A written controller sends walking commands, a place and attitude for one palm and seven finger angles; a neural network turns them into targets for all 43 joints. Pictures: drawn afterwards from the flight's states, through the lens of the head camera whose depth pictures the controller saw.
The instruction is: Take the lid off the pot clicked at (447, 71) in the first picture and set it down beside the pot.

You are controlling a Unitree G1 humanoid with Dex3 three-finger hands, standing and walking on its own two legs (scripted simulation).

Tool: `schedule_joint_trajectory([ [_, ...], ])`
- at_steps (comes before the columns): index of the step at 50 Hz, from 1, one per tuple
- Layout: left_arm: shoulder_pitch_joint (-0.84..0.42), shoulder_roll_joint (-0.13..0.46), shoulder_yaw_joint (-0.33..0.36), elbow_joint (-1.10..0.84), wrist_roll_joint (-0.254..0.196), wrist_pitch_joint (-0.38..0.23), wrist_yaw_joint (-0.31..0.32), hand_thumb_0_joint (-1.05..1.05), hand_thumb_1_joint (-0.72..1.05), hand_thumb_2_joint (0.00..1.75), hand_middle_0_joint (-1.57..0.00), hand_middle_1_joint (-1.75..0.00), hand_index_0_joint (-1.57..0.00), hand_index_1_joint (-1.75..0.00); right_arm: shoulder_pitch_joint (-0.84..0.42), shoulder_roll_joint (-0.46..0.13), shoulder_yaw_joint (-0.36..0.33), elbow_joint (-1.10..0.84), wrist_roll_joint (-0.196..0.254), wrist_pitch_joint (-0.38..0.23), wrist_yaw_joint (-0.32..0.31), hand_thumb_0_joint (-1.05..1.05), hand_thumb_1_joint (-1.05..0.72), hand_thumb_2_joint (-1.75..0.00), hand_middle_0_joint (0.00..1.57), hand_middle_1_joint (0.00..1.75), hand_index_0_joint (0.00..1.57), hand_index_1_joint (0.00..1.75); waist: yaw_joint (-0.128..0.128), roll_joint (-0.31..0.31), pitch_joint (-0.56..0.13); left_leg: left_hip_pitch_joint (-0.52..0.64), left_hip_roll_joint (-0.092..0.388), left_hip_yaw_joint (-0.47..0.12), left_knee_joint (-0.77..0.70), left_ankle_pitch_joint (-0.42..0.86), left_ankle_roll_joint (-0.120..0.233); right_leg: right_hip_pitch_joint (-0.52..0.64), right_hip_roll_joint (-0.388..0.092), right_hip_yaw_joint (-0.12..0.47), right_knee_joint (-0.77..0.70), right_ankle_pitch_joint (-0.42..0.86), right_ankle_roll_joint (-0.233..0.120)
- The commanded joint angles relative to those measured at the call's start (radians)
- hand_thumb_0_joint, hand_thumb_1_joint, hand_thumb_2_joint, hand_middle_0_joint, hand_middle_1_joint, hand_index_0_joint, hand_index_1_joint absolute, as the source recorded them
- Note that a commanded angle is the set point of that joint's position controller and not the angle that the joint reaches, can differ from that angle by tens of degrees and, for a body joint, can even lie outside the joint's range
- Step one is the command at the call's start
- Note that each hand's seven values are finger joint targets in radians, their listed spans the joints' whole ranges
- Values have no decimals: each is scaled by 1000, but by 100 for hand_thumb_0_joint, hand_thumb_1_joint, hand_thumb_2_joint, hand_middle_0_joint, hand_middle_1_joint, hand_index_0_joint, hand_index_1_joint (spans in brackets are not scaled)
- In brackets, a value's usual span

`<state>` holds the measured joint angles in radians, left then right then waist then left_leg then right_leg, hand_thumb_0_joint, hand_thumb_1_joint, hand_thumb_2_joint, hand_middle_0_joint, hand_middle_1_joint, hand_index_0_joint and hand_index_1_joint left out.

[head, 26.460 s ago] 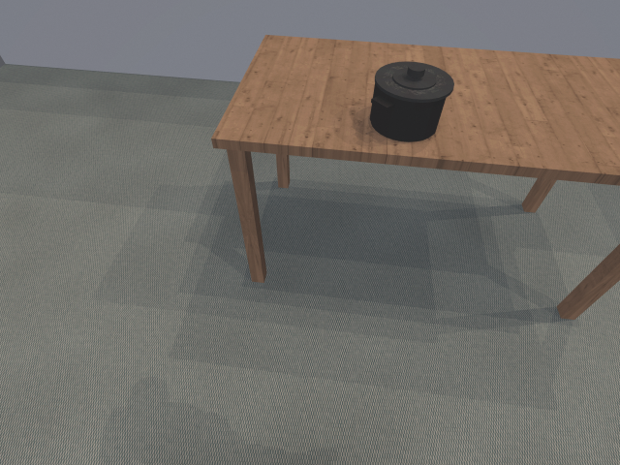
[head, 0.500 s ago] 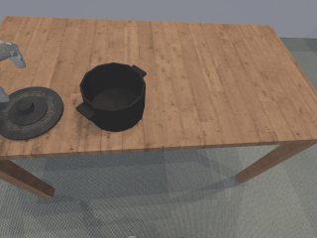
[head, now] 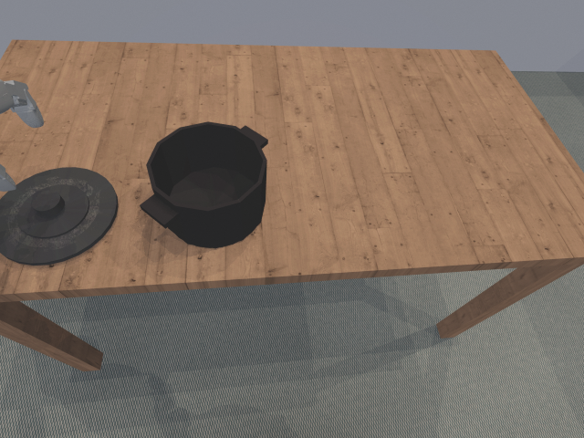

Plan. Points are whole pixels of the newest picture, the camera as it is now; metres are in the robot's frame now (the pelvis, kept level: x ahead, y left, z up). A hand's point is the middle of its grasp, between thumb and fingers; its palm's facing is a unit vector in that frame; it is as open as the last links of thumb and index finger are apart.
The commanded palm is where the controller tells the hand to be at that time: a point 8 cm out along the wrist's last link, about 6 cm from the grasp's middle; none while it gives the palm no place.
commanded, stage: draw the hand back to the body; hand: left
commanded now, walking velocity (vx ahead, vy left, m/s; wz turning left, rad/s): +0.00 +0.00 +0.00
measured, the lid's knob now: (48, 203) +0.47 +0.38 -0.03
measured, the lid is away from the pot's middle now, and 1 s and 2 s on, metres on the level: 0.26 0.26 0.26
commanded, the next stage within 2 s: none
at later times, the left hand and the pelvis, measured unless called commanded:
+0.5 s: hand (27, 137) +0.42 +0.29 +0.17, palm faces +0.34 -0.86 -0.37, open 11.0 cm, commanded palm +0.35 +0.33 +0.19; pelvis +0.01 -0.01 +0.01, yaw -1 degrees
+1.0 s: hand (47, 185) +0.35 +0.25 +0.18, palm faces +0.47 -0.82 -0.32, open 8.8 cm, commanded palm +0.29 +0.28 +0.19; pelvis +0.02 -0.06 +0.02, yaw -2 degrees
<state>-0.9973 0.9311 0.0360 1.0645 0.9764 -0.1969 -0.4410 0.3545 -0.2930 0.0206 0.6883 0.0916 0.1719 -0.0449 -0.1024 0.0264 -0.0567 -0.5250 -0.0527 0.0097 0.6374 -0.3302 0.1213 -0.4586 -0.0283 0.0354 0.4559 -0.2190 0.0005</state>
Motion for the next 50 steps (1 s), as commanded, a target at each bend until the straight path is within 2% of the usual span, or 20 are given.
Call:
schedule_joint_trajectory([
  [1,-375,300,89,-255,-27,9,37,0,3,57,-32,-91,-32,-91,53,-185,-63,-94,0,-4,3,0,-90,-90,20,30,20,30,30,161,-404,465,65,-114,-61,679,-111,-2,82,-99,-7,182,-49],
  [4,-313,326,144,-337,-45,3,39,0,3,57,-32,-91,-32,-91,30,-178,-70,-110,-6,2,10,0,-90,-90,20,30,20,30,44,168,-442,513,68,-120,-60,756,-110,21,78,-99,-8,198,-46],
  [8,-228,244,104,-316,-73,18,33,0,3,57,-32,-91,-32,-91,-13,-170,-63,-120,-2,7,18,0,-90,-90,20,30,20,30,42,117,-339,446,66,-109,-83,636,-93,23,70,-99,-28,167,-44],
  [11,-267,277,131,-504,-71,21,42,0,3,57,-32,-91,-32,-91,-44,-163,-66,-147,-5,8,24,0,-90,-90,20,30,20,30,54,195,-415,533,71,-141,-87,741,-108,39,67,-98,-26,187,-51],
  [13,-179,305,186,-519,-82,28,51,0,3,57,-32,-91,-32,-91,-50,-162,-66,-153,-10,3,27,0,-90,-90,20,30,20,30,59,180,-419,560,77,-164,-89,796,-117,36,70,-103,-25,173,-48],
  [14,-151,-42,240,-482,-652,24,203,0,3,57,-32,-91,-32,-91,81,-86,-65,-198,0,-38,14,0,-90,-90,20,30,20,30,11,153,-264,654,165,-213,-137,574,-190,-41,40,-99,-38,102,-68],
  [15,-44,-79,200,-501,-728,26,278,0,3,57,-32,-91,-32,-91,13,-113,-49,-193,-2,-60,4,0,-90,-90,20,30,20,30,39,92,-231,649,195,-258,-194,413,-186,-33,26,-75,-45,18,-63],
  [17,-21,-86,244,-519,-879,23,375,0,3,57,-32,-91,-32,-91,-56,-135,-33,-183,-7,-98,-18,0,-90,-90,20,30,20,30,52,-27,-211,537,175,-200,-232,226,-143,57,11,-52,-77,47,-61],
  [18,-77,-86,248,-571,-915,15,405,0,3,57,-32,-91,-32,-91,-63,-141,-32,-170,-12,-116,-25,0,-90,-90,20,30,20,30,44,3,-214,514,167,-170,-234,240,-140,89,9,-46,-84,83,-58],
  [20,-118,-27,317,-654,-932,5,456,0,5,57,-32,-90,-32,-90,-55,-145,-33,-147,-21,-153,-27,0,-90,-90,20,30,20,30,56,134,-260,563,167,-162,-215,426,-172,122,8,-53,-76,141,-63],
  [22,-42,69,430,-759,-937,-1,492,0,9,59,-31,-87,-31,-87,-66,-145,-32,-144,-35,-184,-18,0,-90,-90,20,30,20,30,93,219,-301,623,176,-168,-200,629,-201,154,10,-57,-70,151,-67],
  [23,58,4,419,-753,-946,3,500,0,11,60,-31,-85,-31,-85,-76,-128,-29,-147,-42,-192,-13,0,-90,-90,20,30,20,30,93,231,-281,604,171,-149,-194,659,-204,178,11,-61,-72,168,-66],
  [26,186,-127,359,-782,-994,16,509,0,18,62,-30,-81,-30,-81,-110,-121,-28,-147,-40,-208,-5,0,-90,-90,20,30,20,30,90,129,-191,498,163,-116,-219,534,-184,236,6,-81,-78,190,-61],
  [28,174,-108,379,-827,-1003,13,518,0,22,64,-29,-78,-29,-78,-118,-128,-28,-145,-41,-222,-8,0,-90,-90,20,30,20,30,89,124,-185,495,159,-106,-224,543,-172,254,6,-82,-82,221,-61],
  [31,288,-54,458,-936,-1001,16,531,0,29,67,-28,-73,-28,-73,-117,-127,-36,-149,-48,-238,-6,0,-90,-90,20,30,20,30,113,158,-270,558,159,-98,-196,725,-179,308,4,-86,-68,302,-58],
  [35,393,-136,423,-962,-1018,37,531,0,38,70,-27,-67,-27,-67,-136,-123,-41,-142,-46,-236,-7,0,-90,-90,20,30,20,30,105,101,-216,517,148,-62,-205,680,-157,334,5,-89,-80,329,-51],
  [39,464,-129,449,-1052,-1018,45,542,0,46,73,-26,-61,-26,-61,-141,-125,-46,-136,-47,-246,-11,0,-90,-90,20,30,20,30,113,142,-232,566,142,-56,-197,748,-150,345,11,-89,-86,358,-51],
  [41,539,-148,455,-1026,-1026,61,544,0,51,75,-25,-58,-25,-58,-148,-125,-48,-130,-46,-239,-14,0,-90,-90,20,30,20,30,115,60,-206,527,135,-36,-201,704,-131,375,10,-90,-89,392,-48],
  [44,543,-152,454,-1097,-1028,61,545,0,57,77,-25,-53,-25,-53,-171,-120,-45,-138,-45,-238,-18,0,-90,-90,20,30,20,30,116,102,-204,532,123,-26,-212,681,-124,391,14,-88,-94,403,-47],
  [50,666,-188,461,-1090,-1045,81,547,0,70,82,-23,-44,-23,-44,-218,-109,-41,-140,-45,-233,-24,0,-90,-90,20,30,20,30,122,16,-139,472,99,8,-234,496,-93,425,12,-83,-113,406,-44],
])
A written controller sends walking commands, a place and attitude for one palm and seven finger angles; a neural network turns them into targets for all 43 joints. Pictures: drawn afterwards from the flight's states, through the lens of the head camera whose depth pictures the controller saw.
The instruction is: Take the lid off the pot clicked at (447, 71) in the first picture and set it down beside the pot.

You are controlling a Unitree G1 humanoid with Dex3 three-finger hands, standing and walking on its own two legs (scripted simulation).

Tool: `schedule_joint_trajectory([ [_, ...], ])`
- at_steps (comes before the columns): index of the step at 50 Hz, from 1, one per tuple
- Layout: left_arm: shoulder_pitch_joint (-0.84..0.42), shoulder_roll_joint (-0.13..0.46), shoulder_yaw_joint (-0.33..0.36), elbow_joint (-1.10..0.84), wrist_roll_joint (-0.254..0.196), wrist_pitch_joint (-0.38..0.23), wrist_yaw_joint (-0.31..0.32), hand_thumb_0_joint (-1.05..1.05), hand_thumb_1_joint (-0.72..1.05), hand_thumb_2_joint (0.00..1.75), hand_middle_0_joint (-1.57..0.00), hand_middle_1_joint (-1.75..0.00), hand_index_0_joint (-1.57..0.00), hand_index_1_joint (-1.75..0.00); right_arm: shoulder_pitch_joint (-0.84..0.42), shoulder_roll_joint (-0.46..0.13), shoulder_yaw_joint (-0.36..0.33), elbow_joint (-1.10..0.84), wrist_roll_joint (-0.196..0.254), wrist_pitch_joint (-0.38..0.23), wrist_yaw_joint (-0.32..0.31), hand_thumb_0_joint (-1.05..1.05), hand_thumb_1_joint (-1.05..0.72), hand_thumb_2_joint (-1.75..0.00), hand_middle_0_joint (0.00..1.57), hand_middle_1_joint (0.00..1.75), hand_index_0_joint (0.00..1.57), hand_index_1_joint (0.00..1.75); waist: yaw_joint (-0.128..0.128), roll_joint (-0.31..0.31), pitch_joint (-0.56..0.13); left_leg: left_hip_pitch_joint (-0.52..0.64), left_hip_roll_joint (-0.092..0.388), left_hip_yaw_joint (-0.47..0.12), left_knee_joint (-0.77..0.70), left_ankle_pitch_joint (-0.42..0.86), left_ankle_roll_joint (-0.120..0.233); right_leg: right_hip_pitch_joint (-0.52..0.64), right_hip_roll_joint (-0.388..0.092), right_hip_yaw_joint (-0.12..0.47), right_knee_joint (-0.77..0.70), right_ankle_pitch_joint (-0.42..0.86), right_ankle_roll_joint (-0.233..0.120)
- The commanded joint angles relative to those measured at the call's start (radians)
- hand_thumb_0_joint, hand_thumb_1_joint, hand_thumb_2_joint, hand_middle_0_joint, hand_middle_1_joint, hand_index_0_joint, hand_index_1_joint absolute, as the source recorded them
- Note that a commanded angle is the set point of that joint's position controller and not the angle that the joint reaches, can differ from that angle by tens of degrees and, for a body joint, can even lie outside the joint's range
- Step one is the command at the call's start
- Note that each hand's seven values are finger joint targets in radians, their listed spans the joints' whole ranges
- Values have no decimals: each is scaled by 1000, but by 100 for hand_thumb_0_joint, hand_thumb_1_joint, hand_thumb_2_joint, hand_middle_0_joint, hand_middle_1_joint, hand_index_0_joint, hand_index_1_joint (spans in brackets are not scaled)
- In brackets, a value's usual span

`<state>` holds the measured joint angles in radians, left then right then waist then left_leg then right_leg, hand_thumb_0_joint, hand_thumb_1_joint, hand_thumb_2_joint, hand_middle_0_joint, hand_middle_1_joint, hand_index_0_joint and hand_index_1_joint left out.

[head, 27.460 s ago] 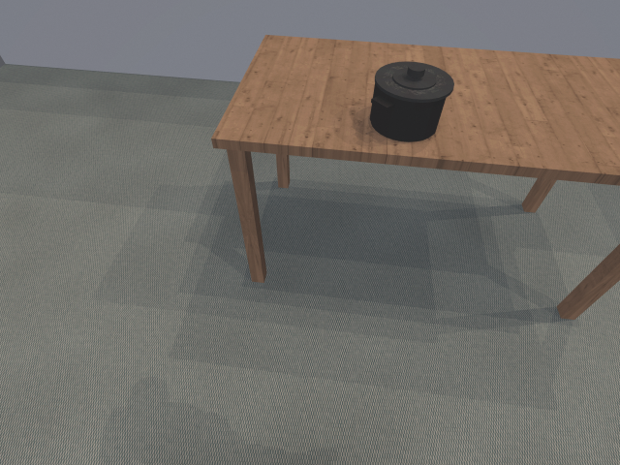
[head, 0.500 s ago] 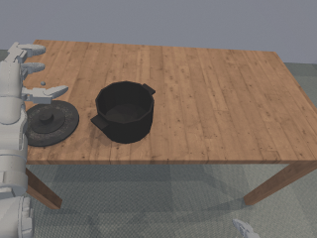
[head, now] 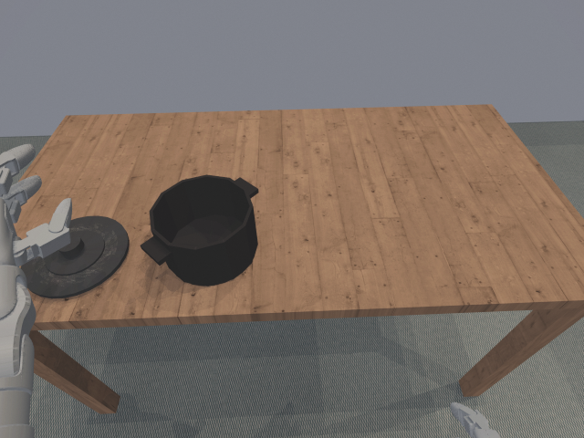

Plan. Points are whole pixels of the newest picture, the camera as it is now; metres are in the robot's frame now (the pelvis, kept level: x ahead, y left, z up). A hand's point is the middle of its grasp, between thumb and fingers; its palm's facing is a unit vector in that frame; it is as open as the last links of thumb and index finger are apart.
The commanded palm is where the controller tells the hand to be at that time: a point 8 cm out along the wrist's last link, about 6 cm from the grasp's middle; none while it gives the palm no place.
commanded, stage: draw the hand back to the body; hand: left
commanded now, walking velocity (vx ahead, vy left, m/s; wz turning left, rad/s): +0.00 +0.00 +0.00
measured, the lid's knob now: (70, 245) +0.43 +0.46 -0.05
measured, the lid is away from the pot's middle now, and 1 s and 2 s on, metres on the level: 0.26 0.26 0.26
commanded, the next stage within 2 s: step back with the hand held close in 1.04 s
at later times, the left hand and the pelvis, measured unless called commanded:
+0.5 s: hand (68, 296) +0.22 +0.25 +0.16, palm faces +0.47 -0.82 -0.31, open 7.5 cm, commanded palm +0.16 +0.28 +0.17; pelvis -0.02 -0.03 +0.00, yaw +0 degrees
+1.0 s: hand (61, 373) +0.15 +0.22 +0.15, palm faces +0.36 -0.86 -0.36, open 7.4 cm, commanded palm +0.10 +0.27 +0.17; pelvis -0.03 -0.01 +0.00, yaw +0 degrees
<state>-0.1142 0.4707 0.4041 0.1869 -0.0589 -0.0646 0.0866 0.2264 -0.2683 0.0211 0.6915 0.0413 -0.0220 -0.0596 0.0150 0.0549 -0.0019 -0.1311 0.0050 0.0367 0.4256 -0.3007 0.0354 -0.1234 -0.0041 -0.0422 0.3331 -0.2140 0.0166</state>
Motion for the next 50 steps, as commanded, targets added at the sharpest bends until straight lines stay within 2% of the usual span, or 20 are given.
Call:
schedule_joint_trajectory([
  [1,-215,282,103,-213,-12,-51,20,0,73,83,-22,-42,-22,-42,-100,-135,-41,-144,6,-39,-13,0,-90,-90,20,30,20,30,6,-17,-186,68,38,-18,-29,420,-2,90,-14,-6,8,377,-60],
  [2,-239,291,103,-256,-11,-60,20,0,75,84,-22,-41,-22,-41,-113,-129,-37,-149,8,-43,-14,0,-90,-90,20,30,20,30,6,-6,-178,70,34,-18,-34,391,-1,88,-12,-3,0,356,-60],
  [3,-226,297,112,-286,-11,-64,23,0,77,85,-22,-39,-22,-39,-120,-127,-35,-156,7,-49,-16,0,-90,-90,20,30,20,30,10,44,-201,85,28,-12,-37,391,2,98,-13,3,0,362,-60],
  [6,-167,258,97,-321,-18,-64,25,0,83,87,-21,-35,-21,-35,-138,-115,-32,-156,6,-66,-15,0,-90,-90,20,30,20,30,17,48,-181,94,27,-10,-37,361,3,92,-15,2,-8,340,-58],
  [8,-114,231,90,-279,-24,-60,24,0,88,89,-20,-32,-20,-32,-144,-115,-30,-152,4,-69,-17,0,-90,-90,20,30,20,30,13,-8,-133,74,26,-8,-45,321,5,69,-7,1,-21,306,-55],
  [11,-76,214,85,-314,-30,-60,22,0,90,90,-20,-30,-20,-30,-163,-110,-31,-156,4,-77,-19,0,-90,-90,20,30,20,30,19,-19,-118,78,25,-4,-42,293,9,59,-13,8,-32,282,-50],
  [13,-91,219,83,-412,-29,-76,22,0,90,90,-20,-30,-20,-30,-173,-104,-27,-166,3,-89,-18,0,-90,-90,20,30,20,30,20,35,-152,99,22,-8,-52,285,7,72,-12,11,-35,265,-52],
  [19,49,161,69,-430,-37,-73,20,0,90,90,-20,-30,-20,-30,-191,-96,-29,-167,-1,-106,-20,0,-90,-90,20,30,20,30,25,-31,-95,88,25,-7,-55,245,9,44,-12,12,-52,218,-46],
  [21,84,154,68,-482,-38,-77,19,0,90,90,-20,-30,-20,-30,-203,-92,-28,-171,-4,-110,-21,0,-90,-90,20,30,20,30,31,-15,-97,95,24,-6,-52,244,11,46,-15,17,-54,214,-46],
  [22,79,156,63,-542,-35,-86,18,0,90,90,-20,-30,-20,-30,-206,-90,-26,-175,-4,-116,-19,0,-90,-90,20,30,20,30,28,29,-107,105,22,-7,-53,240,7,46,-16,21,-58,208,-47],
  [23,96,152,63,-560,-34,-89,20,0,90,90,-20,-30,-20,-30,-207,-87,-25,-177,-7,-123,-20,0,-90,-90,20,30,20,30,31,37,-117,107,21,-7,-55,245,8,53,-14,19,-53,214,-48],
  [28,220,103,36,-577,-34,-84,16,0,90,90,-20,-30,-20,-30,-214,-83,-25,-180,-12,-128,-21,0,-90,-90,20,30,20,30,32,-34,-65,87,28,-14,-65,213,6,28,-11,14,-63,163,-45],
  [32,283,90,18,-668,-31,-89,13,0,90,90,-20,-30,-20,-30,-226,-78,-24,-190,-17,-138,-22,0,-90,-90,20,30,20,30,34,5,-44,88,29,-18,-63,182,6,10,-17,24,-76,118,-47],
  [33,296,85,16,-703,-29,-93,14,0,90,90,-20,-30,-20,-30,-224,-76,-24,-193,-18,-142,-21,0,-90,-90,20,30,20,30,36,15,-62,92,29,-19,-65,181,4,18,-15,22,-72,114,-48],
  [35,377,72,15,-712,-28,-88,15,0,90,90,-20,-30,-20,-30,-219,-74,-24,-194,-23,-145,-21,0,-90,-90,20,30,20,30,43,-12,-67,85,31,-24,-62,200,4,28,-15,20,-61,135,-48],
  [36,376,73,8,-768,-25,-91,15,0,90,90,-20,-30,-20,-30,-222,-73,-25,-201,-23,-149,-20,0,-90,-90,20,30,20,30,43,6,-78,94,32,-23,-59,206,3,29,-17,23,-57,142,-49],
  [41,516,33,-16,-796,-22,-82,12,0,90,90,-20,-30,-20,-30,-219,-69,-24,-207,-29,-152,-18,0,-90,-90,20,30,20,30,44,-21,-34,58,36,-33,-63,197,0,16,-14,17,-50,130,-51],
  [44,568,26,-30,-867,-16,-84,11,0,90,90,-20,-30,-20,-30,-219,-64,-25,-218,-31,-156,-17,0,-90,-90,20,30,20,30,45,11,-42,59,35,-34,-57,193,0,14,-16,21,-48,125,-52],
  [47,506,40,-21,-879,-12,-77,22,0,90,90,-20,-30,-20,-30,-214,-69,-21,-210,-32,-152,-22,0,-90,-90,20,30,20,30,35,-7,-21,45,35,-49,-61,186,-5,10,-11,22,-44,114,-56],
  [50,550,8,-39,-846,-10,-68,24,0,90,90,-20,-30,-20,-30,-211,-65,-21,-210,-33,-149,-26,0,-90,-90,20,30,20,30,40,4,-14,46,36,-48,-68,182,-6,10,-12,16,-41,103,-56],
])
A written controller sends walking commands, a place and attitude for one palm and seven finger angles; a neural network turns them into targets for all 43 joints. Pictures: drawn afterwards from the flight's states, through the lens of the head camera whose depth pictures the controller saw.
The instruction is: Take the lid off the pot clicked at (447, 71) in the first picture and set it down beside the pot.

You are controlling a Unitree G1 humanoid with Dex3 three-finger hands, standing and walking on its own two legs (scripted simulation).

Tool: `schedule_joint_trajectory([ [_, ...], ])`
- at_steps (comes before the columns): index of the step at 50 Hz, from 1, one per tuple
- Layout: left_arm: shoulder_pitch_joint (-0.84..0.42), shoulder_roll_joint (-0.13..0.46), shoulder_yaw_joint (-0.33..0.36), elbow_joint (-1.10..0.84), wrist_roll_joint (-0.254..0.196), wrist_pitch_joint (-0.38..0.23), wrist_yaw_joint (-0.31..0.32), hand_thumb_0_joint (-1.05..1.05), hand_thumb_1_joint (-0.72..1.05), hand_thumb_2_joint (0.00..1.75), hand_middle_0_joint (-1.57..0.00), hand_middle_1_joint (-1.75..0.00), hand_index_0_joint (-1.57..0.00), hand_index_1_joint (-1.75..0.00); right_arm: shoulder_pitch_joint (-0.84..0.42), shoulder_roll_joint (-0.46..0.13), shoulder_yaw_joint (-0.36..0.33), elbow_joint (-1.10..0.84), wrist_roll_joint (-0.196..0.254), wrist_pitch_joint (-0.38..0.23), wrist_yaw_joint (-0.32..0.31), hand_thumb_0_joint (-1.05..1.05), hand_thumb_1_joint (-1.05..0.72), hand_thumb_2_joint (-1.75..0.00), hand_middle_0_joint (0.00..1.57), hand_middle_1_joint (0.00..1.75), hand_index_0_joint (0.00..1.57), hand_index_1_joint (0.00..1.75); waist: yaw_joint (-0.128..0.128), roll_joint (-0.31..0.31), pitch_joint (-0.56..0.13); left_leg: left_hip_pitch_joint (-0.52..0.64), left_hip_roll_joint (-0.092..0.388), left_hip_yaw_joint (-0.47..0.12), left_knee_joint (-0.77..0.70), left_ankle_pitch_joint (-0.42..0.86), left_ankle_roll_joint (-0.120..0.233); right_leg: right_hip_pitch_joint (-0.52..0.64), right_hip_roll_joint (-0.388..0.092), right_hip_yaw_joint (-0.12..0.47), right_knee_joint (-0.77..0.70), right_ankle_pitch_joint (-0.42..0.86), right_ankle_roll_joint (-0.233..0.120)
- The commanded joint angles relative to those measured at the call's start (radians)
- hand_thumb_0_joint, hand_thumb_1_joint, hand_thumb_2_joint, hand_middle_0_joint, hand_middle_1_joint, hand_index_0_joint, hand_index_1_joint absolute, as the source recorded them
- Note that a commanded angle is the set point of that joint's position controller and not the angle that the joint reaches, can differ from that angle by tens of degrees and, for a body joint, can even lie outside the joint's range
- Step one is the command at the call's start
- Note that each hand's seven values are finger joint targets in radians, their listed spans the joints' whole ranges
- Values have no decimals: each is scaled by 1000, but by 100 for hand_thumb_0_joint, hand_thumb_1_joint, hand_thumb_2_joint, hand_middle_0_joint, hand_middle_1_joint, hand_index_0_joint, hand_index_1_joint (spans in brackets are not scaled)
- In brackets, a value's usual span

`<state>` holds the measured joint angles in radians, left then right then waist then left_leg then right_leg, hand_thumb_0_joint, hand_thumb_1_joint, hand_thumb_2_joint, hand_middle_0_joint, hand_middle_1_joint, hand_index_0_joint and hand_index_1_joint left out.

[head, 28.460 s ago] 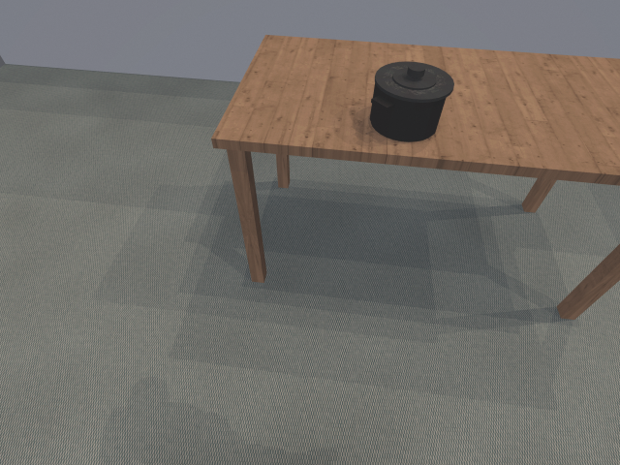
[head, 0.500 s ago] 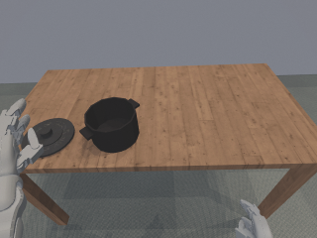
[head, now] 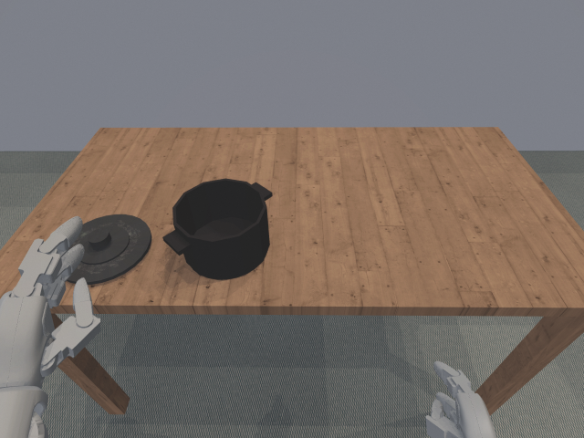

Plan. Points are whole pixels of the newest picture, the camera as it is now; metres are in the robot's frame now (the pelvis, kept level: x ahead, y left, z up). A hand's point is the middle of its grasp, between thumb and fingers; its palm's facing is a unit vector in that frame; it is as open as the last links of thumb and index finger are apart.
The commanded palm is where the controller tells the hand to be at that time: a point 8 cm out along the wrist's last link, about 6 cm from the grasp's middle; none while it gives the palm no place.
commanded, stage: draw the hand back to the body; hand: left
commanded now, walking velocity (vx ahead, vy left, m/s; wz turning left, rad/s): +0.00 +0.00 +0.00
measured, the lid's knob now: (99, 238) +0.47 +0.47 -0.05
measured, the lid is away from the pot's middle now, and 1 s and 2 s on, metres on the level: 0.26 0.26 0.26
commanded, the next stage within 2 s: step back with the hand held close in 0.04 s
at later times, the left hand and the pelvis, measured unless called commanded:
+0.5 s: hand (79, 327) +0.18 +0.25 +0.14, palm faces +0.21 -0.86 -0.46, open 7.4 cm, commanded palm +0.12 +0.31 +0.17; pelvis -0.02 +0.03 -0.01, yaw -2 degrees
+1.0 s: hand (32, 373) +0.13 +0.26 +0.15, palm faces +0.33 -0.82 -0.47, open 7.4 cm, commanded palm +0.06 +0.31 +0.17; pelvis -0.07 +0.03 -0.02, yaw +0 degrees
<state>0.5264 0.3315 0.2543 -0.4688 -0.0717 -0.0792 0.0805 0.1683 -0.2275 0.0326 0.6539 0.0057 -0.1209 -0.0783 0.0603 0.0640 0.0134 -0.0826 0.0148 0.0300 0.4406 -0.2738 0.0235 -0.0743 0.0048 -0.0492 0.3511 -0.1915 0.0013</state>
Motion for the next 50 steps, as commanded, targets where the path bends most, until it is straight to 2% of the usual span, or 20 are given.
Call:
schedule_joint_trajectory([
  [1,-97,152,108,-227,5,-56,28,0,90,90,-20,-30,-20,-30,-155,-106,-33,-180,2,-50,-5,0,-90,-90,20,30,20,30,-3,-9,-38,2,29,-46,-84,163,5,-34,-20,20,-54,85,-42],
  [4,-88,146,101,-206,6,-52,26,0,90,90,-20,-30,-20,-30,-156,-104,-31,-180,1,-50,-3,0,-90,-90,20,30,20,30,-4,-24,-24,-10,29,-51,-89,148,5,-40,-17,18,-54,68,-41],
  [7,-122,177,118,-279,11,-59,30,0,90,90,-20,-30,-20,-30,-155,-106,-27,-188,-1,-58,0,0,-90,-90,20,30,20,30,0,43,-45,-9,26,-62,-94,154,-3,-21,-15,19,-40,75,-45],
  [8,-301,339,297,-363,-1,-124,43,0,90,90,-20,-30,-20,-30,-128,-110,-21,-229,13,-38,-6,0,-90,-90,20,30,20,30,-18,13,50,-87,51,-62,-89,39,23,-117,-58,144,-70,133,-35],
  [10,-123,210,211,-186,4,-134,25,0,90,90,-20,-30,-20,-30,-101,-99,-27,-201,1,-24,-3,0,-90,-90,20,30,20,30,-32,-131,37,-79,53,-74,-71,62,26,-137,-84,145,-61,164,-30],
  [11,-98,185,187,-186,9,-136,16,0,90,90,-20,-30,-20,-30,-102,-105,-34,-207,0,-19,-1,0,-90,-90,20,30,20,30,-33,-131,-2,-68,58,-66,-65,104,29,-117,-90,138,-41,214,-22],
  [13,-70,158,162,-203,13,-150,4,0,90,90,-20,-30,-20,-30,-103,-112,-36,-225,1,-19,3,0,-90,-90,20,30,20,30,-34,-57,-61,-72,68,-64,-69,173,31,-87,-95,113,10,267,-14],
  [15,-4,153,157,-225,16,-152,-1,0,90,90,-20,-30,-20,-30,-94,-115,-43,-241,2,-11,6,0,-90,-90,20,30,20,30,-31,-10,-115,-65,83,-69,-64,277,37,-71,-97,95,51,310,-6],
  [19,74,200,212,-307,23,-169,4,0,90,90,-20,-30,-20,-30,-86,-114,-57,-271,6,5,14,0,-90,-90,20,30,20,30,-28,-15,-180,-83,112,-101,-54,417,41,-56,-89,64,124,299,2],
  [22,105,230,244,-351,20,-175,12,0,90,90,-20,-30,-20,-30,-85,-112,-66,-285,9,13,14,0,-90,-90,20,30,20,30,-31,5,-184,-104,127,-120,-48,470,42,-73,-89,59,164,258,4],
  [24,118,219,240,-356,17,-180,15,0,90,90,-20,-30,-20,-30,-72,-111,-71,-286,12,11,12,0,-90,-90,20,30,20,30,-34,40,-166,-118,144,-125,-50,457,46,-101,-85,51,187,169,7],
  [27,92,230,246,-389,19,-190,23,0,90,90,-20,-30,-20,-30,-59,-118,-76,-285,11,-5,12,0,-90,-90,20,30,20,30,-36,80,-137,-146,166,-152,-66,409,52,-135,-76,42,213,36,7],
  [29,87,212,235,-361,21,-189,26,0,90,90,-20,-30,-20,-30,-47,-121,-76,-278,11,-16,11,0,-90,-90,20,30,20,30,-40,86,-101,-194,178,-157,-74,305,56,-141,-79,39,220,-18,6],
  [32,59,210,237,-329,23,-188,31,0,90,90,-20,-30,-20,-30,-40,-124,-79,-276,16,-25,7,0,-90,-90,20,30,20,30,-47,-4,-70,-299,150,-152,-51,64,51,-107,-100,70,184,72,-4],
  [35,41,191,215,-299,23,-191,33,0,90,90,-20,-30,-20,-30,-22,-122,-85,-271,20,-24,4,0,-90,-90,20,30,20,30,-64,-121,-42,-320,91,-134,17,-154,35,-184,-150,148,116,60,-34],
  [37,38,214,228,-318,28,-199,40,0,90,90,-20,-30,-20,-30,-19,-120,-87,-268,16,-28,3,0,-90,-90,20,30,20,30,-68,-112,-55,-308,77,-131,44,-202,35,-227,-170,181,83,-9,-49],
  [39,40,204,220,-329,28,-207,46,0,90,90,-20,-30,-20,-30,-19,-120,-85,-269,16,-32,2,0,-90,-90,20,30,20,30,-69,-83,-56,-323,80,-144,35,-234,39,-244,-164,177,85,-66,-49],
  [41,46,210,229,-340,33,-214,53,0,90,90,-20,-30,-20,-30,-29,-118,-84,-276,16,-37,-1,0,-90,-90,20,30,20,30,-66,-39,-50,-364,101,-164,-17,-276,48,-227,-135,144,120,-95,-32],
  [45,43,213,250,-364,47,-228,59,0,90,90,-20,-30,-20,-30,-33,-127,-84,-289,21,-55,-3,0,-90,-90,20,30,20,30,-56,84,-67,-520,173,-221,-143,-336,77,-58,-61,54,295,-36,7],
  [50,31,210,249,-333,46,-237,52,0,90,90,-20,-30,-20,-30,-19,-126,-90,-280,19,-66,6,0,-90,-90,20,30,20,30,-59,4,-45,-536,162,-191,-75,-297,69,-81,-80,75,290,-4,-3],
])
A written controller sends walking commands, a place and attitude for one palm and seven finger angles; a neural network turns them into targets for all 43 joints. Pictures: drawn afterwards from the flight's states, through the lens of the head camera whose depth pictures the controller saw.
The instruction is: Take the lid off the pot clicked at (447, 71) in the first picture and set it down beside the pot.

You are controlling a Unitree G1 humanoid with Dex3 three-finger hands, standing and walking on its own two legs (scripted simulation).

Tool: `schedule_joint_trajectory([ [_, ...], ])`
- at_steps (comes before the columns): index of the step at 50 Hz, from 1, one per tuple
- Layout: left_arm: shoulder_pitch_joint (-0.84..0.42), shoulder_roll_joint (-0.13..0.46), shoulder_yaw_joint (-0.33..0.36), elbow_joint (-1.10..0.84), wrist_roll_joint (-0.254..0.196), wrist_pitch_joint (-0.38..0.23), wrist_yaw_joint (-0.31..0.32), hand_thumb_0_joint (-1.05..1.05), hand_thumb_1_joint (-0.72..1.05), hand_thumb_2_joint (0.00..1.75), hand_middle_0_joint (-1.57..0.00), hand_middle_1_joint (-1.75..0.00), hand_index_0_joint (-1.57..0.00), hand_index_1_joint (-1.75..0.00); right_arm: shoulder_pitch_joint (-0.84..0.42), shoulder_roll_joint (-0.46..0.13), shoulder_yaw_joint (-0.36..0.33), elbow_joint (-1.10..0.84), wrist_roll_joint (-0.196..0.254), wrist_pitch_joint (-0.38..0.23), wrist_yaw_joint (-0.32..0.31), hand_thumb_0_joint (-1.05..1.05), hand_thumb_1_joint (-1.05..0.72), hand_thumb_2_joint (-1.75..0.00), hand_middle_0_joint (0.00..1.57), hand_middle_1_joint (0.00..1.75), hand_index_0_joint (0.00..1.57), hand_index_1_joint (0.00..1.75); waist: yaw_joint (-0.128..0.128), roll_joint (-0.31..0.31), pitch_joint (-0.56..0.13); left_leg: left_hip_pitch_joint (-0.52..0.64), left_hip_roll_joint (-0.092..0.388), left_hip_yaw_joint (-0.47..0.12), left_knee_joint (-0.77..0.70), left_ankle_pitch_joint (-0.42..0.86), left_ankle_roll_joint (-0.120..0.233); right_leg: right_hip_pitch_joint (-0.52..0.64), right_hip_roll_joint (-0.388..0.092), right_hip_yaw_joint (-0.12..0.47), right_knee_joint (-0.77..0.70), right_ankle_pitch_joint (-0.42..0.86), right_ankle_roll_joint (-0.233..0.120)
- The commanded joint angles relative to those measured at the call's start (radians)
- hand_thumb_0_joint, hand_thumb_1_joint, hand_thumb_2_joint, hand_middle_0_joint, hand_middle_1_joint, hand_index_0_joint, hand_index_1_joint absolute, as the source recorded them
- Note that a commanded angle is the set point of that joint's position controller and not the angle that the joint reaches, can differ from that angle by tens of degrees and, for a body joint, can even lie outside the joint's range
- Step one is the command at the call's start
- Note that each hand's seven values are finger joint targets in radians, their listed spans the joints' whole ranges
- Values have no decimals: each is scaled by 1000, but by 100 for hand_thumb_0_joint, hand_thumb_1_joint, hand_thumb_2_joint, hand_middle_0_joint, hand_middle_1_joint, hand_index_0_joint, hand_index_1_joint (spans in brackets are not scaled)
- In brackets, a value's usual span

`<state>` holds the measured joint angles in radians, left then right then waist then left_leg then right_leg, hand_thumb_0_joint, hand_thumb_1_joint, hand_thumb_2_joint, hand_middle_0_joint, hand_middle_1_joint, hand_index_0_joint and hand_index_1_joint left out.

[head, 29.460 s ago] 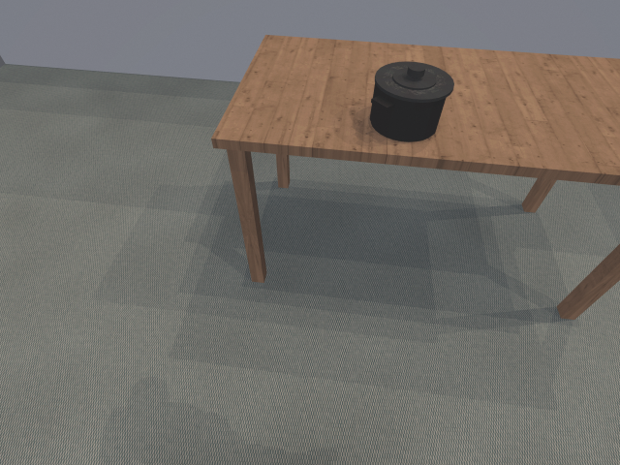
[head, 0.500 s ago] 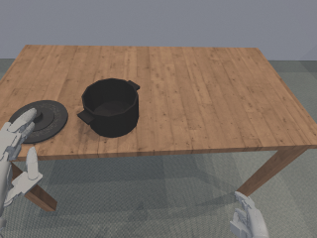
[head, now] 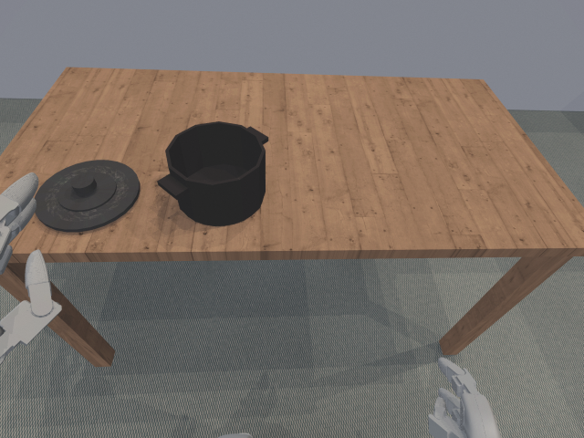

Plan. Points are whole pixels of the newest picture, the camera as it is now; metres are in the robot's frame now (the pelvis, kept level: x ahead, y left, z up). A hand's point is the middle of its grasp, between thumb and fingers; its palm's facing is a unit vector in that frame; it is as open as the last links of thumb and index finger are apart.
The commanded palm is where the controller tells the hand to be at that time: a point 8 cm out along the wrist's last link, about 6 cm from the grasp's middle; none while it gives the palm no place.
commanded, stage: step back with the hand held close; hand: left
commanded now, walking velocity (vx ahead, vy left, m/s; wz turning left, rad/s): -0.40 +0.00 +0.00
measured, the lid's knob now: (83, 183) +0.54 +0.44 -0.03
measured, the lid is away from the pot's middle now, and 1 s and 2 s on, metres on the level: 0.26 0.26 0.26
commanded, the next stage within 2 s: stop stepping back and stand still in 1.04 s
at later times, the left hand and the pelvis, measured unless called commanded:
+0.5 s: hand (65, 324) +0.18 +0.21 +0.18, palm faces +0.32 -0.83 -0.45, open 7.4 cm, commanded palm +0.11 +0.26 +0.19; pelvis -0.02 -0.02 +0.00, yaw -1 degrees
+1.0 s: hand (14, 411) +0.11 +0.21 +0.19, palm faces +0.27 -0.89 -0.38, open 7.4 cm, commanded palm +0.05 +0.27 +0.19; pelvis -0.09 +0.00 +0.00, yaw -3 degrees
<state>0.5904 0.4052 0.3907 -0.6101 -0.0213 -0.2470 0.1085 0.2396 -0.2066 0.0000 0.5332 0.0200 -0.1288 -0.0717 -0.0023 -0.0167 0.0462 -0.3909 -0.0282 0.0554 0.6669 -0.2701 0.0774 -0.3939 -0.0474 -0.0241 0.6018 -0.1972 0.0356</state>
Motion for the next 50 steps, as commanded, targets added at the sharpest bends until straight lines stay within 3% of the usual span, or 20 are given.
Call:
schedule_joint_trajectory([
  [1,-43,137,114,-196,-4,-73,23,0,90,90,-20,-30,-20,-30,-85,-148,-59,-158,3,-58,2,0,-90,-90,20,30,20,30,2,63,-76,-229,192,-209,-275,-310,13,226,-39,69,21,13,-44],
  [7,-41,160,116,-208,-9,-88,31,0,90,90,-20,-30,-20,-30,-66,-134,-70,-129,-11,-49,12,0,-90,-90,20,30,20,30,-17,-40,-102,-68,114,-163,-110,-252,-27,27,-142,216,-156,-66,-116],
  [13,1,157,140,-245,-2,-106,40,0,90,90,-20,-30,-20,-30,-91,-140,-69,-148,-7,-57,7,0,-90,-90,20,30,20,30,-13,143,-151,-201,222,-251,-314,-294,19,189,-15,54,78,-32,-51],
  [16,-15,162,154,-264,1,-111,34,0,90,90,-20,-30,-20,-30,-93,-135,-70,-142,-12,-76,9,0,-90,-90,20,30,20,30,-4,204,-153,-243,279,-271,-334,-167,34,246,19,26,168,-62,-32],
  [19,0,158,139,-234,-12,-108,26,0,90,90,-20,-30,-20,-30,-86,-129,-66,-119,-12,-86,13,0,-90,-90,20,30,20,30,0,121,-150,-58,253,-236,-225,75,6,143,-6,39,2,14,-44],
  [22,-3,150,121,-210,-14,-98,19,0,90,90,-20,-30,-20,-30,-89,-135,-73,-112,-14,-78,13,0,-90,-90,20,30,20,30,-4,54,-159,-64,196,-182,-183,-60,-24,130,-51,98,-34,78,-71],
  [25,-15,157,111,-200,-18,-98,23,0,90,90,-20,-30,-20,-30,-80,-122,-74,-115,-16,-62,20,0,-90,-90,20,30,20,30,-19,-39,-104,-77,116,-141,-73,-285,-44,6,-153,250,-183,-71,-130],
  [27,-23,184,129,-205,-18,-94,35,0,90,90,-20,-30,-20,-30,-64,-105,-75,-97,-23,-46,25,0,-90,-90,20,30,20,30,-23,-101,-129,-1,67,-105,71,-226,-64,-54,-245,334,-285,-81,-181],
  [29,-18,166,113,-210,-20,-89,40,0,90,90,-20,-30,-20,-30,-68,-86,-66,-97,-20,-31,31,0,-90,-90,20,30,20,30,-34,-138,-177,56,58,-104,82,-127,-63,-22,-259,283,-249,83,-177],
  [31,-1,160,110,-236,-20,-94,43,0,90,90,-20,-30,-20,-30,-77,-101,-71,-112,-12,-23,30,0,-90,-90,20,30,20,30,-35,-71,-179,63,106,-165,-51,-133,-38,-27,-194,200,-159,37,-141],
  [34,18,160,127,-277,-14,-103,41,0,90,90,-20,-30,-20,-30,-115,-136,-68,-145,-19,-60,15,0,-90,-90,20,30,20,30,-29,335,-137,-177,370,-415,-477,-375,64,68,70,19,318,-270,-29],
  [36,-36,172,142,-293,-23,-98,44,0,90,90,-20,-30,-20,-30,-91,-124,-80,-114,-15,-87,23,0,-90,-90,20,30,20,30,-23,219,-128,-151,387,-348,-459,-287,57,32,94,79,472,-347,-28],
  [39,-43,147,123,-248,-31,-78,47,0,90,90,-20,-30,-20,-30,-67,-120,-77,-79,-19,-120,29,0,-90,-90,20,30,20,30,-6,207,-158,95,326,-263,-340,7,34,-48,64,60,238,-331,-25],
  [41,-61,135,93,-230,-28,-65,35,0,90,90,-20,-30,-20,-30,-74,-123,-69,-78,-21,-123,36,0,-90,-90,20,30,20,30,3,241,-166,86,305,-230,-337,-79,-3,54,58,26,36,-267,-35],
  [43,-63,135,70,-199,-20,-65,18,0,90,90,-20,-30,-20,-30,-80,-128,-65,-77,-22,-115,36,0,-90,-90,20,30,20,30,4,180,-164,44,258,-187,-232,-145,-36,164,37,-6,-163,-68,-47],
  [45,-100,176,76,-185,-17,-78,9,0,90,90,-20,-30,-20,-30,-87,-119,-61,-96,-9,-105,34,0,-90,-90,20,30,20,30,-5,-33,-110,14,126,-71,40,-273,-78,55,-96,66,-269,-12,-115],
  [46,-131,184,69,-189,-27,-78,4,0,90,90,-20,-30,-20,-30,-78,-117,-71,-98,2,-107,27,0,-90,-90,20,30,20,30,-10,-199,-94,42,42,-25,284,-311,-107,-131,-222,191,-339,-227,-179],
  [47,-113,191,82,-177,-30,-64,8,0,90,90,-20,-30,-20,-30,-62,-116,-83,-87,5,-96,29,0,-90,-90,20,30,20,30,-12,-280,-122,72,12,-58,533,-244,-110,-204,-321,293,-365,-148,-244],
  [48,-99,173,70,-151,-26,-46,6,0,90,90,-20,-30,-20,-30,-96,-82,-63,-85,9,-74,34,0,-90,-90,20,30,20,30,-21,-288,-114,5,43,-105,649,-240,-100,-167,-334,266,-292,89,-254],
  [50,-105,159,83,-175,-32,-52,8,0,90,90,-20,-30,-20,-30,-139,-59,-35,-102,3,-42,32,0,-90,-90,20,30,20,30,-30,-164,-64,-65,86,-147,511,-262,-93,-89,-286,173,-163,347,-211],
])
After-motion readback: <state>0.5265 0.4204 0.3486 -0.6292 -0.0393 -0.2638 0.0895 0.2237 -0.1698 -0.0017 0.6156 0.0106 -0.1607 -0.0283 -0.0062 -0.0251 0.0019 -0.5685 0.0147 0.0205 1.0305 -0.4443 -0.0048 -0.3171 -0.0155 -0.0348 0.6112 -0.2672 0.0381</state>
